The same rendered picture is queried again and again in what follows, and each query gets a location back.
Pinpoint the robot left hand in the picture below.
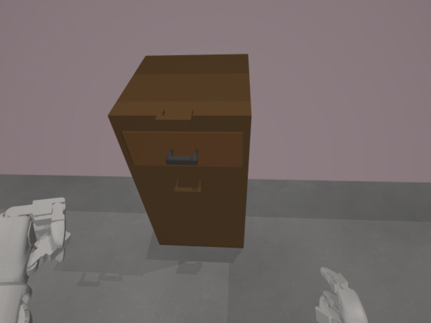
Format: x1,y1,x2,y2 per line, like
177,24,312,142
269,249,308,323
0,197,71,284

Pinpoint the handle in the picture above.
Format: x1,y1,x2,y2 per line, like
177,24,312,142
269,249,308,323
155,116,193,126
165,149,198,165
173,187,202,195

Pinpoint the robot right hand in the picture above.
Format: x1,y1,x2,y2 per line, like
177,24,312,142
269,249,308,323
315,267,368,323

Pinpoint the cabinet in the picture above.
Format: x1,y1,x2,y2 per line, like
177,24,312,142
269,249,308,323
108,54,252,248

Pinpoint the robot left forearm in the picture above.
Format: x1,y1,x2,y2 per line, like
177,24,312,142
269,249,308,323
0,282,32,323

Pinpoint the drawer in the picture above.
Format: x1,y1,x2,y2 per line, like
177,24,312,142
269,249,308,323
122,131,242,166

